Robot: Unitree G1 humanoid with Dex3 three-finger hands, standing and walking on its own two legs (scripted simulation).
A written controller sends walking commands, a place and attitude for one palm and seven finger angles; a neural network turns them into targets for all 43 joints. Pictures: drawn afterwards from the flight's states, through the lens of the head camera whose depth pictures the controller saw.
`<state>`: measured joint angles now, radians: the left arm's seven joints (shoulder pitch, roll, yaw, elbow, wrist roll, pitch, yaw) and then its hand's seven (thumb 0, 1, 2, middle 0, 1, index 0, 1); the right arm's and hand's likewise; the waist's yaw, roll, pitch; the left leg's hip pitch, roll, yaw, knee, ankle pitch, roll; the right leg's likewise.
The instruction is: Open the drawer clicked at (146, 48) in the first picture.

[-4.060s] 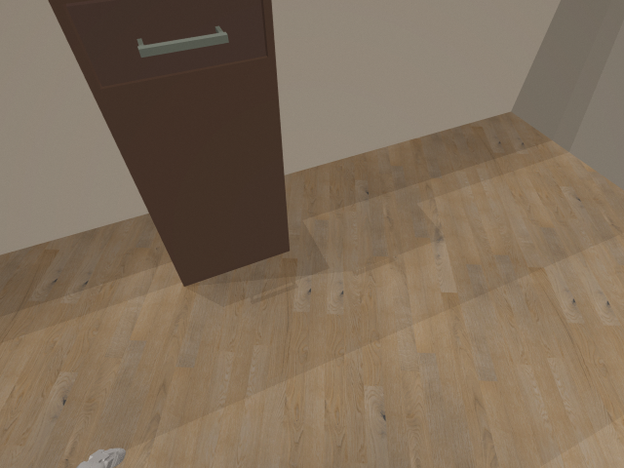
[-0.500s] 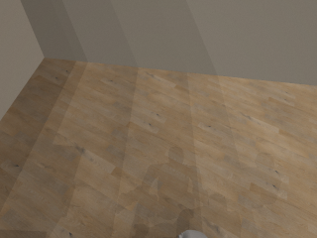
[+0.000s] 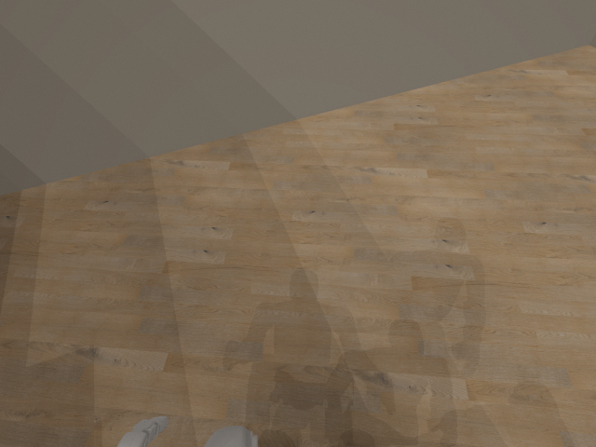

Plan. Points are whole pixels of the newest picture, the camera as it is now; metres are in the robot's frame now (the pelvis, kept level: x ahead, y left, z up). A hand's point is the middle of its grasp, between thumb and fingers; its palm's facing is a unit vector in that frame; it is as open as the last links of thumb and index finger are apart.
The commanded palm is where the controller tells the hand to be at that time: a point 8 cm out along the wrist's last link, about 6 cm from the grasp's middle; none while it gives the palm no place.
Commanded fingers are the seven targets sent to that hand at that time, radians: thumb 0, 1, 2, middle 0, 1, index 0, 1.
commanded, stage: walk to a spot facing it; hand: left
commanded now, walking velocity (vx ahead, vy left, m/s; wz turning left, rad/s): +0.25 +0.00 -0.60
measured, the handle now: out of the picture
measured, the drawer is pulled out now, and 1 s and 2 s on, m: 0.00 0.00 0.00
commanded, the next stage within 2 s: turn to face it in 0.64 s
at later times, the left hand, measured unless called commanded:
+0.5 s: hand out of the picture +0.15 +0.24 -0.16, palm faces -0.19 -0.97 -0.17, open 7.4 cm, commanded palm none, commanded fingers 0.00 0.90 0.90 -0.20 -0.30 -0.20 -0.30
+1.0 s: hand (289, 316) +0.36 +0.04 -0.15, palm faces -0.47 -0.86 -0.18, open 7.4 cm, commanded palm none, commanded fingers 0.00 0.90 0.90 -0.20 -0.30 -0.20 -0.30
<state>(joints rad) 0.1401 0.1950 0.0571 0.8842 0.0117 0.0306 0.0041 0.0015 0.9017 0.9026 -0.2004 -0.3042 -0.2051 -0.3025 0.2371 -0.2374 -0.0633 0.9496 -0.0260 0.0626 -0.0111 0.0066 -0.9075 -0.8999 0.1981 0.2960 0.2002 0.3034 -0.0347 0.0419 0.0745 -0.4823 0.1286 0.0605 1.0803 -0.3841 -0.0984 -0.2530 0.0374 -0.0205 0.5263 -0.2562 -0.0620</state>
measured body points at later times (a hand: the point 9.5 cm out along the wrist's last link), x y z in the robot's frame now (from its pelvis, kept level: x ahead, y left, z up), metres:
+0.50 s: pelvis +0.07 +0.04 +0.01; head +0.09 +0.07 +0.46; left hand +0.16 +0.29 -0.15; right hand +0.04 -0.21 -0.12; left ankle +0.05 +0.14 -0.74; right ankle +0.05 -0.11 -0.64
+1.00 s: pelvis +0.16 -0.04 +0.00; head +0.18 -0.06 +0.44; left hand +0.38 +0.08 -0.14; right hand +0.07 -0.25 -0.16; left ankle +0.24 +0.07 -0.68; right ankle +0.16 -0.13 -0.74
